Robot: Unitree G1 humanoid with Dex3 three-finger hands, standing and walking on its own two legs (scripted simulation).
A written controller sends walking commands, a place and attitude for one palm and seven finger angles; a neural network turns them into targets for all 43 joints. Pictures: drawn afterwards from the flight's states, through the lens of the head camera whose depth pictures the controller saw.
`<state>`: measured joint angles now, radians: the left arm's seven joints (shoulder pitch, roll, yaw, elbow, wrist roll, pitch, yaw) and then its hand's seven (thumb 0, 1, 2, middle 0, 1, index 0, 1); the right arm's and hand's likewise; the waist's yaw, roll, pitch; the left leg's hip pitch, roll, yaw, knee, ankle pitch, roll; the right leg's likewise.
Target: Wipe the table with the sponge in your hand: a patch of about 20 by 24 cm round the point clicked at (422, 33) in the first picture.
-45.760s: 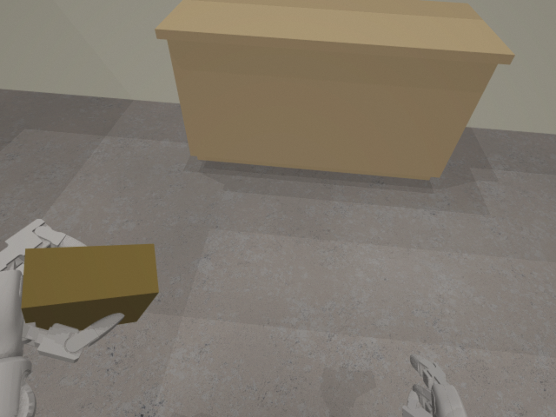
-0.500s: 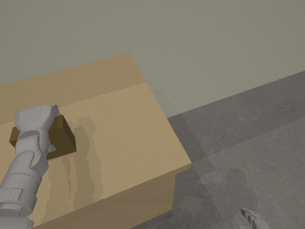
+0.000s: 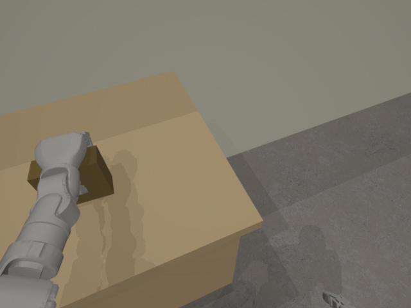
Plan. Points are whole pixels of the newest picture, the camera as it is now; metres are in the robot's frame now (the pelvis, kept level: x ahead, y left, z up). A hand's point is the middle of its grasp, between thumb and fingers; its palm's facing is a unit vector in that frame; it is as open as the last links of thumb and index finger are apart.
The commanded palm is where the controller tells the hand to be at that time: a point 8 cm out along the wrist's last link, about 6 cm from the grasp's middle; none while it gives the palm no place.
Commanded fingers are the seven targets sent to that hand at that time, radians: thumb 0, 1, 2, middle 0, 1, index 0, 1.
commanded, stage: slide across to the middle lane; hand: left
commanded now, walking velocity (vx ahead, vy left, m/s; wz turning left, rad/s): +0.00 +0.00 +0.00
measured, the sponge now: (78, 183) +0.36 +0.32 +0.02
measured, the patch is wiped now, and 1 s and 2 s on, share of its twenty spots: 0.55 0.60 0.85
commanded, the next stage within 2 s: wipe back along the middle lane in 0.38 s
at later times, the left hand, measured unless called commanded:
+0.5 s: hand (100, 161) +0.39 +0.26 +0.06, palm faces -0.06 -0.02 -1.00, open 9.8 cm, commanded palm +0.36 +0.24 +0.11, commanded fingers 0.00 0.10 1.30 -1.20 -1.60 -1.20 -1.60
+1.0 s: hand (106, 174) +0.35 +0.24 +0.06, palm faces -0.01 -0.03 -1.00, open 9.8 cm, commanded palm +0.31 +0.23 +0.09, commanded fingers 0.00 0.10 1.30 -1.20 -1.60 -1.20 -1.60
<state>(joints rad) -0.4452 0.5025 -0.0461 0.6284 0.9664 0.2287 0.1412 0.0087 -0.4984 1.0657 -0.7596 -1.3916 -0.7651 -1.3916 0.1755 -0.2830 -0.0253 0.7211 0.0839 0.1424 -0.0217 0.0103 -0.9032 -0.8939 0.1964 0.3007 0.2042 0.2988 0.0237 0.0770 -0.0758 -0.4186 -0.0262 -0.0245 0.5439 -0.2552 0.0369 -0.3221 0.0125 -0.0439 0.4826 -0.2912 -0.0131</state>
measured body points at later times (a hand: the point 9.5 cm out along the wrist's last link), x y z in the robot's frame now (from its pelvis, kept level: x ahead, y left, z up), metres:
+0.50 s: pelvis +0.01 -0.01 +0.00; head +0.04 -0.04 +0.45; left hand +0.38 +0.26 +0.12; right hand +0.18 -0.25 -0.12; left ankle +0.01 +0.09 -0.73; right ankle -0.04 -0.12 -0.73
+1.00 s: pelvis +0.01 -0.02 +0.00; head +0.03 -0.06 +0.45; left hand +0.35 +0.23 +0.11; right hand +0.20 -0.27 -0.11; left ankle +0.01 +0.09 -0.73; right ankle -0.04 -0.12 -0.73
